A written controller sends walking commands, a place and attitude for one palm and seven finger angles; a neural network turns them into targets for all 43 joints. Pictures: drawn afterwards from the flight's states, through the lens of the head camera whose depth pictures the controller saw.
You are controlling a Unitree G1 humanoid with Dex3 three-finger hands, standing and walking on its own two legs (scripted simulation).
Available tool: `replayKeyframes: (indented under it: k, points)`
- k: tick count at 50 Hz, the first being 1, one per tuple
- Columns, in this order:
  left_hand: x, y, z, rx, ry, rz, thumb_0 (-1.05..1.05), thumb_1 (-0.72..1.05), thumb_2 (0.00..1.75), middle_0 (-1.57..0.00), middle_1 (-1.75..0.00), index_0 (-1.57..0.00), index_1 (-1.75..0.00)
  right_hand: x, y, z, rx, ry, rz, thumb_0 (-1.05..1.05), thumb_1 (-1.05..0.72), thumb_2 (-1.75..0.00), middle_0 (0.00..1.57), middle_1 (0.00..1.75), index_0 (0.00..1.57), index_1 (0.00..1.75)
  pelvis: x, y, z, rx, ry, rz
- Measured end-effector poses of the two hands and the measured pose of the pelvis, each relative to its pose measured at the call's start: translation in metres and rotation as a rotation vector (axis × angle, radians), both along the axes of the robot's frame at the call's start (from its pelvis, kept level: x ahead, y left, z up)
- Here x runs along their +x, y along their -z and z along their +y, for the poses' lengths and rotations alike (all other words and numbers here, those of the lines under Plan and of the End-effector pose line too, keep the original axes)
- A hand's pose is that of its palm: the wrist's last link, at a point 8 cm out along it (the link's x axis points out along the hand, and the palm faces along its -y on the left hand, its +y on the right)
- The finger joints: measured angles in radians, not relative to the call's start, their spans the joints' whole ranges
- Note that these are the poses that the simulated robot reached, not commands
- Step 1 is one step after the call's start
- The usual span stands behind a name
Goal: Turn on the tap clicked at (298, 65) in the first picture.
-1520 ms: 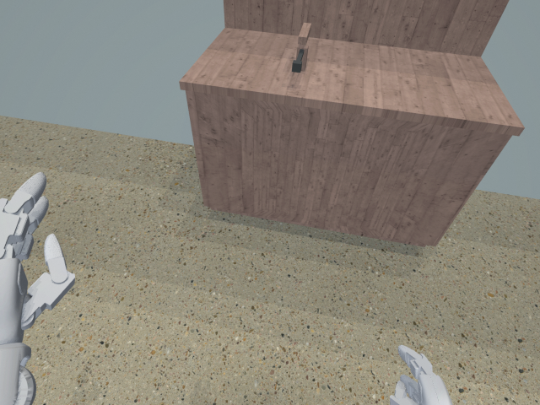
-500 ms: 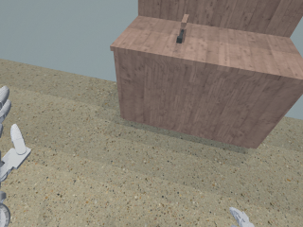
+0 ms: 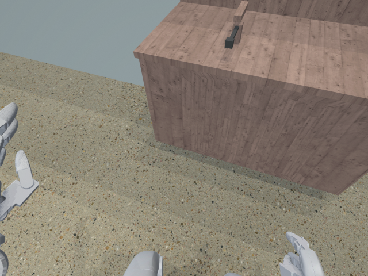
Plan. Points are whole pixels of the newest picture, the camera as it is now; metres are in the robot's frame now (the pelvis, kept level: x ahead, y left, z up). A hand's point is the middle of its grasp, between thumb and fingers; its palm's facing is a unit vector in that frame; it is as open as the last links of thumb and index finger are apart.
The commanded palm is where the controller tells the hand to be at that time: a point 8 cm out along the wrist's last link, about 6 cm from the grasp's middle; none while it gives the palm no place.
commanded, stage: walk to a spot facing it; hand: left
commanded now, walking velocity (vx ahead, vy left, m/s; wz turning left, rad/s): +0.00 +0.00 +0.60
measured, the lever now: (229, 43) +0.86 -0.14 +0.04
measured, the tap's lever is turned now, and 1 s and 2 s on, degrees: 0 0 0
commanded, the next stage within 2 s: turn to face it in 0.08 s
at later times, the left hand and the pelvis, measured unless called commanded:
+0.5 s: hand (13, 160) +0.25 +0.26 +0.20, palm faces +0.50 -0.78 -0.37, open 7.5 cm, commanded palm +0.20 +0.28 +0.19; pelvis +0.06 +0.00 +0.01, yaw +2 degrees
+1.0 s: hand (82, 147) +0.28 +0.17 +0.19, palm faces +0.21 -0.89 -0.40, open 7.4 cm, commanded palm +0.24 +0.21 +0.19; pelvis +0.01 -0.02 +0.01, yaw -15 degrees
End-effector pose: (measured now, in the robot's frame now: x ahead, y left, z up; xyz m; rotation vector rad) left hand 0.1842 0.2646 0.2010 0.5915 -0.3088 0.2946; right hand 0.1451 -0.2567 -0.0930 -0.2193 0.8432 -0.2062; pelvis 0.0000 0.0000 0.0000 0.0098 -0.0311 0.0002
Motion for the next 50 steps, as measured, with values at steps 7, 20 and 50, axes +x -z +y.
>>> replayKeyframes:
  k: [7, 20, 50]
  points:
    - [0.005, -0.01, 0.015, -0.023, -0.07, -0.05, 0.02, 0.88, 0.9, -0.21, -0.3, -0.21, -0.3, 0.05, -0.031, -0.002, -0.089, -0.071, -0.046, 0.01, -0.9, -0.9, 0.2, 0.29, 0.19, 0.3, 0.029, -0.007, -0.002, 0.021, -0.056, 0.022]
    - [0.016, -0.004, 0.044, -0.126, -0.127, -0.137, 0.02, 0.89, 0.9, -0.2, -0.3, -0.2, -0.3, 0.103, -0.039, 0.091, 0.073, -0.232, -0.147, 0.01, -0.9, -0.9, 0.2, 0.3, 0.2, 0.3, 0.055, -0.007, 0.01, -0.027, -0.087, 0.003]
    - [0.067, -0.002, -0.047, -0.099, 0.206, -0.061, 0.02, 0.89, 0.9, -0.21, -0.3, -0.21, -0.3, -0.05, -0.04, -0.05, -0.063, 0.226, -0.061, 0.01, -0.91, -0.9, 0.2, 0.29, 0.19, 0.3, 0.014, -0.007, -0.018, 0.019, 0.263, 0.025]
